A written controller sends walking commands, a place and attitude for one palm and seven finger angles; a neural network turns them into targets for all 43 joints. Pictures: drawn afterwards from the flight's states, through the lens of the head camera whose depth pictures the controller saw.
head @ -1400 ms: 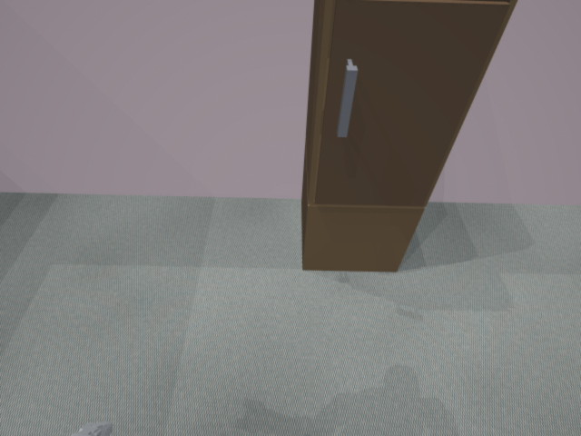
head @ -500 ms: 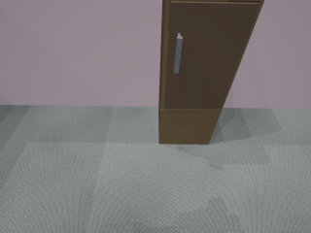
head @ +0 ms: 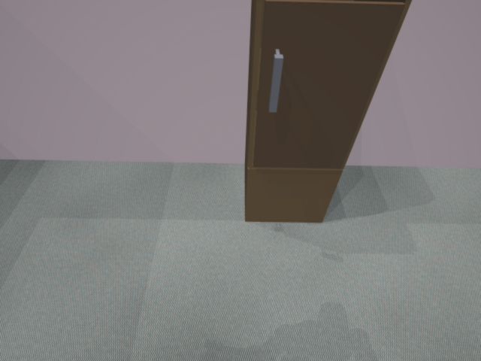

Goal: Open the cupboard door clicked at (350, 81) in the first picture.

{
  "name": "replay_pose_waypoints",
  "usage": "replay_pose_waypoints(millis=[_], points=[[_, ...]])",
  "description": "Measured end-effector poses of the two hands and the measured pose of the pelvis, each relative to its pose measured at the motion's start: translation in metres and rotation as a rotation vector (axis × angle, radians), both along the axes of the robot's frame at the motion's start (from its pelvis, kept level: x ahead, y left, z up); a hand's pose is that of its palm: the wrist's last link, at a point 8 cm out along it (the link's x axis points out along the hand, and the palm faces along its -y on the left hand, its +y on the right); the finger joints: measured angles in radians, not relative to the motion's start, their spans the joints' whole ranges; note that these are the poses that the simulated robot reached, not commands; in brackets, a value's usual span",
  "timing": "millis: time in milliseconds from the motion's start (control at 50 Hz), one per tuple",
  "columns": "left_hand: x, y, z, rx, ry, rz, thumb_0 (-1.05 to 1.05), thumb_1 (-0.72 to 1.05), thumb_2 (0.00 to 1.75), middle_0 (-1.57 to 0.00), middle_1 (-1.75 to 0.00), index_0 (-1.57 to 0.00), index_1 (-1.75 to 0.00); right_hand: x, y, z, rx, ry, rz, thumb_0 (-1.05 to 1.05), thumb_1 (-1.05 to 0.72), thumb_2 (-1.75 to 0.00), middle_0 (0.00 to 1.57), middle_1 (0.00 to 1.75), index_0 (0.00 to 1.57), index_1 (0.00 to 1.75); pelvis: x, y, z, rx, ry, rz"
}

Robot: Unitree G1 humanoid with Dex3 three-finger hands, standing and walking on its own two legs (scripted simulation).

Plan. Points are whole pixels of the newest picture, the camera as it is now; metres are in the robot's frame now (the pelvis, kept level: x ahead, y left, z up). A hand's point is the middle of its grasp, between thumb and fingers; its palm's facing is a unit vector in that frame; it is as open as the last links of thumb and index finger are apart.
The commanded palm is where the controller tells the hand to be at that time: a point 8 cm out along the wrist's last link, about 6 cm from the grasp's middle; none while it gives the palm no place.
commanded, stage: look at it before walking up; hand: left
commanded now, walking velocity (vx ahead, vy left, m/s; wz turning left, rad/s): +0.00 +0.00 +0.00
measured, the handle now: (274, 81) +0.85 -0.05 +0.03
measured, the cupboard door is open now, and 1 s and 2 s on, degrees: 0 0 0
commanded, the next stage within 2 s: take the last steps up to it in 0.16 s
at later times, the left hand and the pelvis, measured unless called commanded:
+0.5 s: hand out of the picture +0.05 +0.21 -0.18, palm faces -0.05 -0.96 -0.27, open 7.4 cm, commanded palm none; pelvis +0.03 -0.01 -0.01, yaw -2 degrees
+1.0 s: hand out of the picture +0.07 +0.10 -0.20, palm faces +0.02 -1.00 -0.08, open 7.4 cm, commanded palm none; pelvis +0.19 -0.04 -0.03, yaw -5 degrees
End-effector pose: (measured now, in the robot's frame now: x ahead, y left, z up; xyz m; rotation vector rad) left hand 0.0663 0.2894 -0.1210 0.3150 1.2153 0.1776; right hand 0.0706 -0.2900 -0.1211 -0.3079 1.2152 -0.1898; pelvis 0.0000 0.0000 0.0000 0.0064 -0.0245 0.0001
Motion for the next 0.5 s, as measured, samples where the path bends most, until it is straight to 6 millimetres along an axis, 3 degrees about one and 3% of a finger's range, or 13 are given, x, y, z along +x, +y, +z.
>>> replay_pose_waypoints(millis=[340, 500], points=[[0.004, 0.001, 0.001, 0.006, 0.005, 0.013, 0.00, 0.90, 0.90, -0.20, -0.30, -0.20, -0.30, 0.015, 0.003, 0.000, 0.003, -0.008, 0.013, 0.00, -0.91, -0.90, 0.21, 0.30, 0.21, 0.30, 0.008, 0.000, 0.001, 0.000, 0.003, 0.003], [-0.014, -0.033, -0.021, -0.064, 0.115, 0.024, 0.00, 0.91, 0.90, -0.20, -0.30, -0.20, -0.30, -0.004, 0.021, -0.021, 0.080, 0.046, -0.049, 0.00, -0.91, -0.90, 0.20, 0.30, 0.21, 0.30, 0.030, -0.011, -0.008, 0.019, 0.016, -0.033]])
